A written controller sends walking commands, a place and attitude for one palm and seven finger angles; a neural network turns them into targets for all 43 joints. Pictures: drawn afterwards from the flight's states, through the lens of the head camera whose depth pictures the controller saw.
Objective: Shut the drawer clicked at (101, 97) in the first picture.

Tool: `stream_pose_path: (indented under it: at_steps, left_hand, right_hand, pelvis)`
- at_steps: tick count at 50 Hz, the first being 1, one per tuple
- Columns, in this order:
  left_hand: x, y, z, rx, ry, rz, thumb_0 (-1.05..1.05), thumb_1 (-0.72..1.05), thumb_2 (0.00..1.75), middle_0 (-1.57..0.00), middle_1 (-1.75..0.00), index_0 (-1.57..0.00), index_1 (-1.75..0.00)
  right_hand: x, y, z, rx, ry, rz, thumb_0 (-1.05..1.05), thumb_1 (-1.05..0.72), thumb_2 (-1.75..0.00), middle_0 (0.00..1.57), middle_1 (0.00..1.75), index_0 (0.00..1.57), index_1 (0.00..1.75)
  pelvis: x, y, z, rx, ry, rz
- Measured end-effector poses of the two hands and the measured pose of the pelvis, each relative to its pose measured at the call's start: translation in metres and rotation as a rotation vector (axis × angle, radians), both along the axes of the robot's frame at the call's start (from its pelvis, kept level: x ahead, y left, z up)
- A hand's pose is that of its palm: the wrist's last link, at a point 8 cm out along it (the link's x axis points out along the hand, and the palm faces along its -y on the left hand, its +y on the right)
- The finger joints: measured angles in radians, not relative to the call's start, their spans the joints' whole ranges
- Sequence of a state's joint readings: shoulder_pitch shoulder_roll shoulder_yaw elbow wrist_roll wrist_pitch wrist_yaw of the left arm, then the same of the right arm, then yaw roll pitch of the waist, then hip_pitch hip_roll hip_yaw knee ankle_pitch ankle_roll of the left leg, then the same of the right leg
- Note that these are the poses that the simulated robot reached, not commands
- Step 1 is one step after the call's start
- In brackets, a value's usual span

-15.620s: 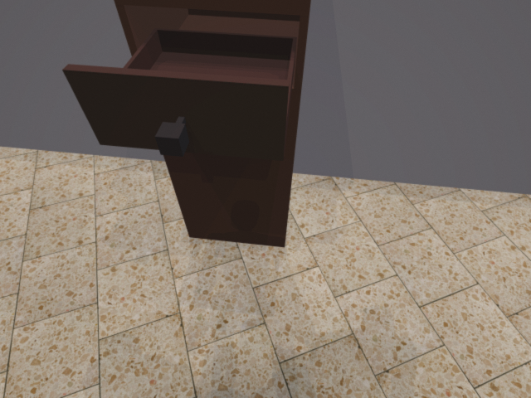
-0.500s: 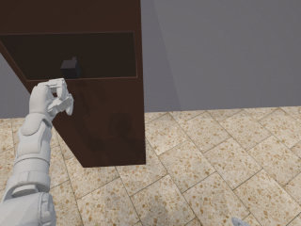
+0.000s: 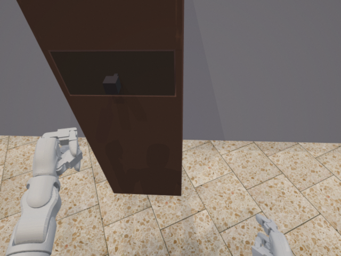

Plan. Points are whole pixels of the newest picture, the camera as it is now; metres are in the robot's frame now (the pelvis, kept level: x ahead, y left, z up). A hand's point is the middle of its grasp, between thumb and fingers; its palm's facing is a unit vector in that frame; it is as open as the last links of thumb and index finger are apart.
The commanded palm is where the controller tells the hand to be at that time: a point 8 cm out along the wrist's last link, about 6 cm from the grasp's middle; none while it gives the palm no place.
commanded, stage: draw the hand back to the body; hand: left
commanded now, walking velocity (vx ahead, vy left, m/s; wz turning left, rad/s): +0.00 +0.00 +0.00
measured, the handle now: (113, 81) +0.59 +0.24 +0.11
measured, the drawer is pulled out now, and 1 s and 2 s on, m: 0.00 0.00 0.00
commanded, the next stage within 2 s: step back with the hand held close in 0.66 s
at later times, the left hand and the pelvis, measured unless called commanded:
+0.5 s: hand (43, 195) +0.18 +0.23 +0.16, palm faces +0.40 -0.83 -0.40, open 3.3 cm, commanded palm +0.13 +0.27 +0.17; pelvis +0.00 -0.01 +0.00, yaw +0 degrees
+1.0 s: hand (40, 195) +0.18 +0.24 +0.15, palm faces +0.33 -0.83 -0.45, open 3.3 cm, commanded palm +0.12 +0.28 +0.17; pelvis -0.01 +0.00 +0.00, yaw +0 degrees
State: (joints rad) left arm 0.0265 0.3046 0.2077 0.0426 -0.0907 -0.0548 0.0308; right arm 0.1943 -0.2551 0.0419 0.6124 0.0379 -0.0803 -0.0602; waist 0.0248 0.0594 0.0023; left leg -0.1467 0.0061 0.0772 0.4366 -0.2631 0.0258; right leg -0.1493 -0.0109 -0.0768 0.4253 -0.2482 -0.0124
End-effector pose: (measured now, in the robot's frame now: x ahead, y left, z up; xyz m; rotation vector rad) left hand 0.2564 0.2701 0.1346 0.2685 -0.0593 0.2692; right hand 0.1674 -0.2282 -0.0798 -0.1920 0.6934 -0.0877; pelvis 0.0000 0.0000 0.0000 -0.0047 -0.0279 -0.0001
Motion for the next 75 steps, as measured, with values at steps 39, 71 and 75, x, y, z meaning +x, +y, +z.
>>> stream_pose_path:
  at_steps: [39, 71, 75]
  left_hand:
    - [-0.124, 0.001, 0.036, 0.176, -0.068, 0.142, 0.02, 0.89, 0.90, -1.40, -1.60, -1.40, -1.60]
    - [-0.181, 0.027, 0.037, 0.302, -0.116, 0.074, 0.02, 0.89, 0.90, -1.40, -1.60, -1.40, -1.60]
    - [-0.190, 0.023, 0.031, 0.257, -0.148, 0.052, 0.02, 0.89, 0.90, -1.40, -1.60, -1.40, -1.60]
  right_hand:
    - [0.011, 0.011, 0.006, 0.006, -0.057, 0.056, 0.01, -0.91, -0.90, 0.20, 0.30, 0.20, 0.30]
    - [-0.057, 0.024, 0.003, -0.034, -0.014, -0.004, 0.01, -0.91, -0.90, 0.20, 0.30, 0.20, 0.30]
    - [-0.074, 0.021, 0.001, -0.067, 0.009, -0.003, 0.01, -0.91, -0.90, 0.20, 0.30, 0.20, 0.30]
  pelvis:
    - [-0.003, -0.006, 0.003, -0.005, -0.068, 0.009]
    - [-0.070, 0.017, -0.012, -0.008, 0.022, 0.010]
    - [-0.082, 0.019, -0.015, -0.020, 0.029, 0.008]
